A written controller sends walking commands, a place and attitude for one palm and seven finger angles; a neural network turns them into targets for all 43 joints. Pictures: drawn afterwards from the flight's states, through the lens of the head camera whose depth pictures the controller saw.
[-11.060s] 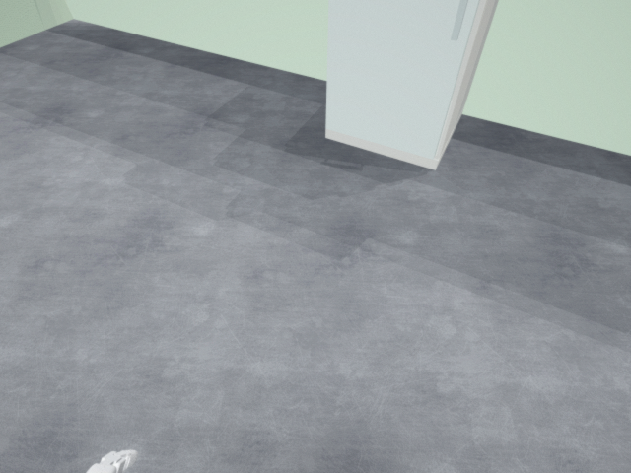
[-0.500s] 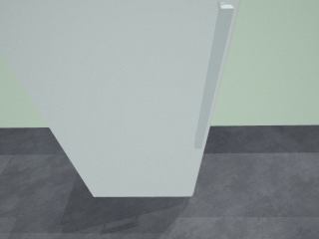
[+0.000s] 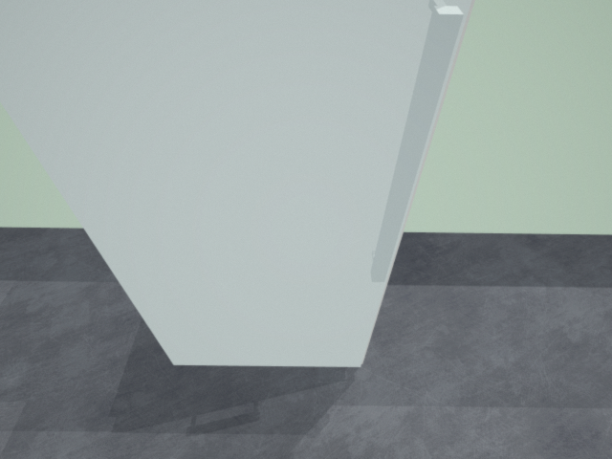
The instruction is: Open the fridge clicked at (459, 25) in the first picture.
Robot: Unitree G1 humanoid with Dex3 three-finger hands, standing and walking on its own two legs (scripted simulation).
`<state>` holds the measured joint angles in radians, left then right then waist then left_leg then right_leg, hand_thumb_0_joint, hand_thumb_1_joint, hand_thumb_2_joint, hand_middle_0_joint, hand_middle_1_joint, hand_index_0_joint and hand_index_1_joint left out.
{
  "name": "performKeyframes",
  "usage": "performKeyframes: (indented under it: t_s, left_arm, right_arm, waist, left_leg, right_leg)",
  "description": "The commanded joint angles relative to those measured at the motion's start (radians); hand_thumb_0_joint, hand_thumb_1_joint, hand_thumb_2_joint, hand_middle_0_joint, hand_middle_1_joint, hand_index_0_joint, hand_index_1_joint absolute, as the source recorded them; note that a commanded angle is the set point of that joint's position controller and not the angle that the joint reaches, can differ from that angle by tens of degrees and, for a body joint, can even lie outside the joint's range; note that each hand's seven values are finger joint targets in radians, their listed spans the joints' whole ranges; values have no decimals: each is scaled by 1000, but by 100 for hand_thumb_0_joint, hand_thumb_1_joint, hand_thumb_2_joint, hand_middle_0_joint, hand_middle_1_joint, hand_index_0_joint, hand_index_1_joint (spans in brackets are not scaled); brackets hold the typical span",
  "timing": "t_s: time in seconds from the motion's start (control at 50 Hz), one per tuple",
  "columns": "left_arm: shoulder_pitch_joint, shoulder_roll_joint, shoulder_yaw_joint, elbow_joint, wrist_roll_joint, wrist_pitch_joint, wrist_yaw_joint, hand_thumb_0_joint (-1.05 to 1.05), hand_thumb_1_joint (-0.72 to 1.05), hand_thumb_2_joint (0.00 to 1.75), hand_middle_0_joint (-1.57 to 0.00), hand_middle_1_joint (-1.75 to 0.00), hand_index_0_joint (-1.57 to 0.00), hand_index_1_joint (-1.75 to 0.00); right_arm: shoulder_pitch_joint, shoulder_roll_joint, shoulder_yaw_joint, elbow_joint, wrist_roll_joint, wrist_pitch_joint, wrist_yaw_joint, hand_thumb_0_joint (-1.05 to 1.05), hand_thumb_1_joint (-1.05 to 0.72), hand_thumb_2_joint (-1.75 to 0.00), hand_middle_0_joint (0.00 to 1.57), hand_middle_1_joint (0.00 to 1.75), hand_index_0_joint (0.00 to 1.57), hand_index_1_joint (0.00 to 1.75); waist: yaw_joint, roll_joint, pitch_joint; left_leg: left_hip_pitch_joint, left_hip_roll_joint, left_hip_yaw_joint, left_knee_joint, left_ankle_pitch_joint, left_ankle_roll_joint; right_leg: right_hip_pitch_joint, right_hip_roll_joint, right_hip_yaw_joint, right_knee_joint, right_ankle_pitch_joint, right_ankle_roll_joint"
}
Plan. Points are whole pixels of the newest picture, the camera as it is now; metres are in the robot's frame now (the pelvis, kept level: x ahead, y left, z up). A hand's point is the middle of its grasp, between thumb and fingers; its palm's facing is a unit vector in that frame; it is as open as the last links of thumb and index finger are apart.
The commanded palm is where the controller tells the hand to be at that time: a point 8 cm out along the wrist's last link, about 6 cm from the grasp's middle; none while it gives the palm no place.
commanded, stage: come to a stop and stand still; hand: right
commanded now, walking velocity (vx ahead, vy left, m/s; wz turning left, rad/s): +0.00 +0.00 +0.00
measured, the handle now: (399, 176) +0.48 -0.11 +0.12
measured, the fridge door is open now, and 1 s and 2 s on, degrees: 0 0 0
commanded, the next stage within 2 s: look again from close up in 0.52 s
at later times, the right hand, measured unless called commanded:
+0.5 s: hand out of the picture +0.03 -0.15 -0.17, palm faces +0.00 +0.98 -0.20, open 7.3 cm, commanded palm none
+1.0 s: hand out of the picture +0.02 -0.13 -0.17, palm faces +0.02 +0.98 -0.18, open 7.4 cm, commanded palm none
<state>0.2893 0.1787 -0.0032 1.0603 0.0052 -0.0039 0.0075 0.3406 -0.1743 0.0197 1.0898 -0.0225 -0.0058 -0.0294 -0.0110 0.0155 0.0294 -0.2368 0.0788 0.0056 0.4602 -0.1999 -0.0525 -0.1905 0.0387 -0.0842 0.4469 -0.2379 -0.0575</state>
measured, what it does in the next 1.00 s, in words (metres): stands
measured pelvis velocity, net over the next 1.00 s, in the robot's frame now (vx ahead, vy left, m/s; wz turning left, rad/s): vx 0.02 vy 0.03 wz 0.00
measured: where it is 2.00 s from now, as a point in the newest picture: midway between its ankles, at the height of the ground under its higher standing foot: outside the picture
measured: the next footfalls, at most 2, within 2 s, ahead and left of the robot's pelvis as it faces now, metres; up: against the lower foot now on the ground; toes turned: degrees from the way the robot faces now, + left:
none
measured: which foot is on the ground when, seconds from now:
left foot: down 0.00-1.00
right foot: down 0.00-1.00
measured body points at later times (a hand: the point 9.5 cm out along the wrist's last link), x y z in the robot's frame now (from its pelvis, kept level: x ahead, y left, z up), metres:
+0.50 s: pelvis +0.01 +0.03 +0.00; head +0.02 +0.03 +0.45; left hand +0.02 +0.25 -0.16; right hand +0.03 -0.20 -0.16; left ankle +0.03 +0.16 -0.74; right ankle +0.01 -0.08 -0.74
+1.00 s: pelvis +0.02 +0.03 +0.00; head +0.03 +0.03 +0.45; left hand +0.02 +0.25 -0.16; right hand +0.02 -0.19 -0.16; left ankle +0.03 +0.16 -0.74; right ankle +0.01 -0.08 -0.74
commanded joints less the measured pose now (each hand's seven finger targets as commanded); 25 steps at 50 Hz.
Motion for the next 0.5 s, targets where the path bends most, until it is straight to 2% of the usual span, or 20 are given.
performKeyframes:
  t_s: [0.0, 0.02, 0.06, 0.14, 0.2, 0.22, 0.28, 0.34, 0.48]
  left_arm:
    - [23, 104, 19, -33, 3, -31, 11, 0, 90, 90, -20, -30, -20, -30]
    - [27, 102, 18, -27, 2, -32, 12, 0, 90, 90, -20, -30, -20, -30]
    - [28, 93, 15, -17, 2, -33, 13, 0, 90, 90, -20, -30, -20, -30]
    - [36, 80, 14, 2, 3, -32, 14, 0, 90, 90, -20, -30, -20, -30]
    - [33, 73, 13, 12, 4, -30, 15, 0, 90, 90, -20, -30, -20, -30]
    - [36, 72, 14, 15, 3, -31, 16, 0, 90, 90, -20, -30, -20, -30]
    - [36, 69, 13, 23, 5, -30, 16, 0, 90, 90, -20, -30, -20, -30]
    - [35, 69, 14, 26, 3, -27, 16, 0, 90, 90, -20, -30, -20, -30]
    - [27, 72, 12, 31, 5, -24, 15, 0, 90, 90, -20, -30, -20, -30]
  right_arm:
    - [26, -99, -14, -37, 5, -18, -5, 0, -90, -90, 20, 30, 20, 30]
    - [26, -103, -16, -35, 4, -20, -7, 0, -90, -90, 20, 30, 20, 30]
    - [16, -97, -16, -33, 6, -19, -8, 0, -90, -90, 20, 30, 20, 30]
    - [8, -93, -17, -32, 6, -22, -10, 0, -90, -90, 20, 30, 20, 30]
    - [1, -89, -18, -28, 8, -21, -10, 0, -90, -90, 20, 30, 20, 30]
    - [1, -94, -19, -29, 6, -23, -11, 0, -90, -90, 20, 30, 20, 30]
    - [-8, -90, -20, -32, 8, -22, -11, 0, -90, -90, 20, 30, 20, 30]
    - [-13, -94, -20, -32, 7, -23, -12, 0, -90, -90, 20, 30, 20, 30]
    - [-20, -97, -22, -35, 9, -22, -10, 0, -90, -90, 20, 30, 20, 30]
  waist:
    - [9, -23, 23]
    - [6, -6, 11]
    - [7, -21, 18]
    - [8, 2, 11]
    - [7, -18, 18]
    - [6, -3, 12]
    - [8, -16, 19]
    - [9, 8, 25]
    - [11, -17, 31]
  left_leg:
    - [28, 33, -60, -57, 38, 73]
    - [42, 35, -56, -55, 61, 73]
    - [40, 37, -61, -56, 62, 74]
    - [49, 40, -63, -58, 87, 77]
    - [43, 38, -69, -62, 89, 79]
    - [53, 38, -66, -61, 113, 79]
    - [49, 38, -68, -62, 113, 80]
    - [49, 40, -70, -71, 120, 80]
    - [41, 34, -75, -88, 79, 80]
  right_leg:
    - [-64, -133, 140, -137, -1, 19]
    - [-58, -133, 133, -122, 33, 19]
    - [-57, -133, 126, -120, 43, 23]
    - [-48, -130, 116, -101, 72, 27]
    - [-42, -130, 111, -101, 75, 29]
    - [-37, -132, 111, -92, 94, 29]
    - [-34, -134, 107, -99, 96, 32]
    - [-30, -134, 104, -96, 92, 34]
    - [-23, -135, 104, -108, 70, 38]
